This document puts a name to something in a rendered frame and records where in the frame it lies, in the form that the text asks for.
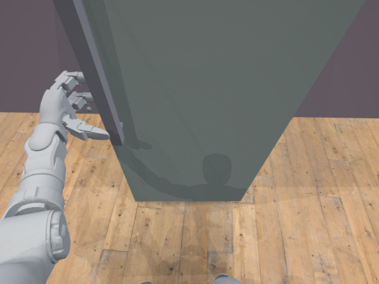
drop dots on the fridge door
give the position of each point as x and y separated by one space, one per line
206 88

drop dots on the robot left hand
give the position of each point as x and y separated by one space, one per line
55 106

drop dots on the robot left forearm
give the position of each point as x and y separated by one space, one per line
43 178

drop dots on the left robot upper arm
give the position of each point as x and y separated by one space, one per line
31 245

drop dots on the handle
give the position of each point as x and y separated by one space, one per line
73 18

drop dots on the robot right shin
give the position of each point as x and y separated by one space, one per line
221 275

